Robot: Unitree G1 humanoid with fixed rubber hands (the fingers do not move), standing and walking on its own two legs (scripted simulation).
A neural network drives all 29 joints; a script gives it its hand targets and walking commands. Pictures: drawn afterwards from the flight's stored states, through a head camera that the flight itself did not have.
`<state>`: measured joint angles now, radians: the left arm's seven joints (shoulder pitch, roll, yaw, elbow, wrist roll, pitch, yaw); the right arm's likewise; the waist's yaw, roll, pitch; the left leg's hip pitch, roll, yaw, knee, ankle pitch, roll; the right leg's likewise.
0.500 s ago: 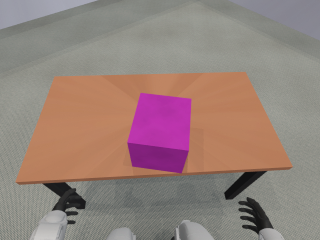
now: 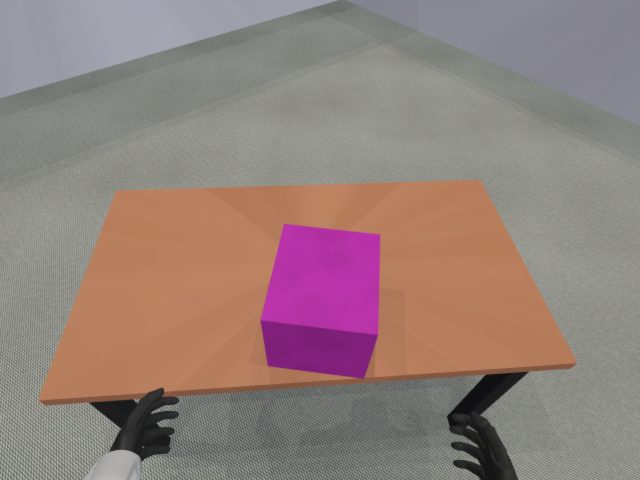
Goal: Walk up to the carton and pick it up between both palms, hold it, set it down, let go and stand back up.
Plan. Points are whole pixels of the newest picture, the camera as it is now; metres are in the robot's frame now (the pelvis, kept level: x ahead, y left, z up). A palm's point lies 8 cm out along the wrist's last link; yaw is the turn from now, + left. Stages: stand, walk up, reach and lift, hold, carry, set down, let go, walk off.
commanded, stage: reach and lift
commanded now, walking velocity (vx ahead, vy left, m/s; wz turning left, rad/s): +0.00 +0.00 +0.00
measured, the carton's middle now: (323, 300) +0.43 +0.00 -0.13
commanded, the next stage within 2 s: none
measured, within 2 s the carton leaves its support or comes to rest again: neither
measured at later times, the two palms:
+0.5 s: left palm (135, 437) +0.18 +0.23 -0.05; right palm (474, 447) +0.17 -0.18 -0.05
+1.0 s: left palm (137, 409) +0.21 +0.23 -0.03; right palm (450, 417) +0.20 -0.16 -0.04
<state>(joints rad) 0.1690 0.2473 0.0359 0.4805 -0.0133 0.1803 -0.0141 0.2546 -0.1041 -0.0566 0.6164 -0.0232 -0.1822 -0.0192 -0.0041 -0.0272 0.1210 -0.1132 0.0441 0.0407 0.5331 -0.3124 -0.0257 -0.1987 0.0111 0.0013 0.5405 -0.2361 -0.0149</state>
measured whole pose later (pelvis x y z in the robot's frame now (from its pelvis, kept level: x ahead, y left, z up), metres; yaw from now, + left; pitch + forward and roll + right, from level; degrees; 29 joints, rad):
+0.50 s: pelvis +0.02 +0.02 +0.01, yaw +0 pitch -7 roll -1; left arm 0.23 0.22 -0.06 0.57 -0.07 -0.16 -0.01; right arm 0.25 -0.06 -0.07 0.68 0.04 -0.36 -0.03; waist 0.01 -0.02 0.05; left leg -0.03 0.03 0.04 0.46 -0.31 -0.01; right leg -0.09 0.00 0.00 0.43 -0.21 0.01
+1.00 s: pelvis +0.03 +0.03 +0.00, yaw +2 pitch -6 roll -2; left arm 0.19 0.22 -0.12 0.60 -0.12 -0.43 -0.02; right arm 0.17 -0.02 -0.06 0.78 0.11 -0.57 -0.07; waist 0.00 0.00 0.04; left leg -0.09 0.03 0.02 0.56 -0.36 0.01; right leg -0.13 -0.01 -0.02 0.48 -0.25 0.02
